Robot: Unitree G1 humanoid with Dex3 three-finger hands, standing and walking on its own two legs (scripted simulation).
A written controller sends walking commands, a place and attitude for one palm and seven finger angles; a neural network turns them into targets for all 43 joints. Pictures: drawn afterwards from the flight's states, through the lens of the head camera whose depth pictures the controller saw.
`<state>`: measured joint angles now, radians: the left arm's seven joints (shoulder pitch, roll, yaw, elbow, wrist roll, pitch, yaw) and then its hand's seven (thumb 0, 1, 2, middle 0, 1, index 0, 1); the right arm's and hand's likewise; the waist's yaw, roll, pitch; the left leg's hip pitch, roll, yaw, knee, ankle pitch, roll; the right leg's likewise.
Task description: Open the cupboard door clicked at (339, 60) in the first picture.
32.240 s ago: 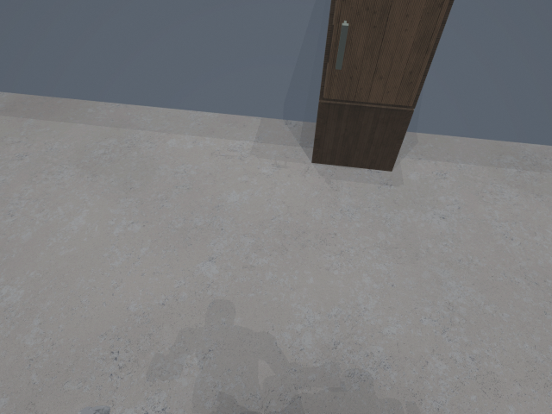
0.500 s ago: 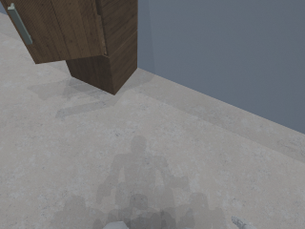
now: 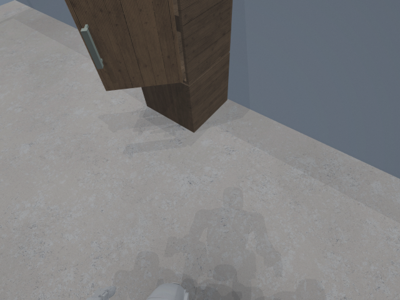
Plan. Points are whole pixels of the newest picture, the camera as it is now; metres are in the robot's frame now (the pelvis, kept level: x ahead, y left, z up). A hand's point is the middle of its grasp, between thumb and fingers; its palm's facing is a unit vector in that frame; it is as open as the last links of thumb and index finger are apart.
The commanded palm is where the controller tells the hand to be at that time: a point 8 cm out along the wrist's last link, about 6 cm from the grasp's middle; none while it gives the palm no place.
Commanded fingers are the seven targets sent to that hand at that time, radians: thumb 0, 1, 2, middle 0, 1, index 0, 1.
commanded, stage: turn to face it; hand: left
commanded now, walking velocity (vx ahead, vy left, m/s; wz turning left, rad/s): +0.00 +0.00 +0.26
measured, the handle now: (93, 47) +1.07 +0.51 -0.09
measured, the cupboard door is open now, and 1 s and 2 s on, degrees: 45 45 45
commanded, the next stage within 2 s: take the last steps up to it in 0.04 s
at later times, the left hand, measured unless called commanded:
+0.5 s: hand out of the picture +0.03 +0.24 -0.17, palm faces +0.22 -0.96 -0.19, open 7.4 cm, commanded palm none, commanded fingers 0.00 0.90 0.90 -0.20 -0.30 -0.20 -0.30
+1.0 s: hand (109, 285) +0.17 +0.23 -0.15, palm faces +0.29 -0.93 -0.23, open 7.1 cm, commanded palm none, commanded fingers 0.00 0.90 0.90 -0.20 -0.30 -0.20 -0.30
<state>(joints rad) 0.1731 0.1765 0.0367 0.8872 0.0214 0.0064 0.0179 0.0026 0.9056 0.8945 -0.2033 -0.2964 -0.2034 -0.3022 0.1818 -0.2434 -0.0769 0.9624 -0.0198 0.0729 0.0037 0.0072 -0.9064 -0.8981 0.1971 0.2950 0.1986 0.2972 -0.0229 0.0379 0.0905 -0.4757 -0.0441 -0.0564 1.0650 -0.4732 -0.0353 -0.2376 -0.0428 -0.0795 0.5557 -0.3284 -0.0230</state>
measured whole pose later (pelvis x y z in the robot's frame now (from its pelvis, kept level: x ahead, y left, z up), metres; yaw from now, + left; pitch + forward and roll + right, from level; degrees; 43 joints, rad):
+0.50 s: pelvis +0.04 +0.04 +0.01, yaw +9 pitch +0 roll +0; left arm 0.24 0.22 0.07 1.02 0.03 0.03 -0.02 0.01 0.91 0.89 -0.20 -0.30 -0.20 -0.30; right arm 0.25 -0.17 -0.01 0.99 -0.03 -0.03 -0.02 0.00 -0.91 -0.90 0.20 0.29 0.20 0.30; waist 0.03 -0.03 0.05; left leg -0.14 -0.05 0.03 0.41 -0.27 0.07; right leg -0.50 -0.10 -0.06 1.07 -0.37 0.02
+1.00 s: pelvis +0.20 +0.04 +0.01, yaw +14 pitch +1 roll +1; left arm 0.29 0.17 0.06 1.05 0.02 -0.08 0.01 -0.02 0.95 0.89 -0.20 -0.30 -0.20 -0.30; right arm 0.25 -0.19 -0.06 1.06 -0.03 0.01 0.02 0.01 -0.91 -0.90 0.19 0.29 0.19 0.30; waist 0.00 0.00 0.05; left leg -0.55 0.09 0.05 0.91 -0.20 -0.03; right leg -0.09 -0.07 -0.18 0.35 -0.26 -0.01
